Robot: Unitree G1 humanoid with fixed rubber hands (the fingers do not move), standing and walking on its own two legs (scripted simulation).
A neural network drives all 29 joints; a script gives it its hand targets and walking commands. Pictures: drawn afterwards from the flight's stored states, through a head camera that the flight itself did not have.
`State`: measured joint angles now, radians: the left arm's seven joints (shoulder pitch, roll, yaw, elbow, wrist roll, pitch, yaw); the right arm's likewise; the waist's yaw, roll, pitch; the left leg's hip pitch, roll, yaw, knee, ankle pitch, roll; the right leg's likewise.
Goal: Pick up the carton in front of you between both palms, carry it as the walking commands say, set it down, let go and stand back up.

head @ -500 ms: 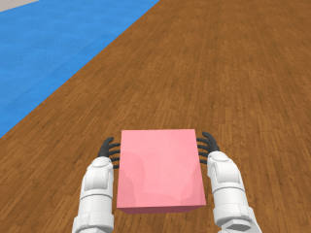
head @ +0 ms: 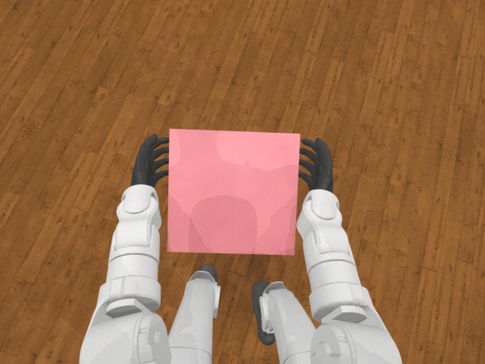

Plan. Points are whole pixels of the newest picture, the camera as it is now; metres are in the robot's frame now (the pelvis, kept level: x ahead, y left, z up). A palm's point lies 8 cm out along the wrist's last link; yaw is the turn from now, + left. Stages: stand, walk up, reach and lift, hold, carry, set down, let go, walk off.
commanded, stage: set down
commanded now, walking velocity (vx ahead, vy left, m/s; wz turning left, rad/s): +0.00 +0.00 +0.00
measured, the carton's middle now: (233, 186) +0.40 +0.04 -0.19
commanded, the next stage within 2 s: none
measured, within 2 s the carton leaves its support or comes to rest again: rests again in 1.94 s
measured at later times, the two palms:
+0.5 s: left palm (156, 178) +0.42 +0.21 -0.24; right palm (288, 185) +0.42 -0.08 -0.21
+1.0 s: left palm (166, 188) +0.43 +0.22 -0.40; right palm (273, 194) +0.43 -0.07 -0.38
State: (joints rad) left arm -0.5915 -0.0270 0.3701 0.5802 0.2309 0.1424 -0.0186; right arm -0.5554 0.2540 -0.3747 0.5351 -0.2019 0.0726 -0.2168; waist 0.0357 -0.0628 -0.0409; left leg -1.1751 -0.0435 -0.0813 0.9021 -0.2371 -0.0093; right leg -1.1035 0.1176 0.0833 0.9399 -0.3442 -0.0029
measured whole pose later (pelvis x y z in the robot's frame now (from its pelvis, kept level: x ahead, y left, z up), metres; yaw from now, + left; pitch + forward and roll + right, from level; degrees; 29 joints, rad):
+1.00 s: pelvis -0.05 +0.01 -0.26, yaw -5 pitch +44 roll -4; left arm -1.13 0.23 0.26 0.91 0.09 0.19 0.06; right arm -1.04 0.13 -0.42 0.71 -0.09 0.13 -0.28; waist 0.07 -0.10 0.00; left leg -2.20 -0.08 -0.07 1.90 -0.46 -0.03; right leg -2.12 0.22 0.03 1.93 -0.59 0.07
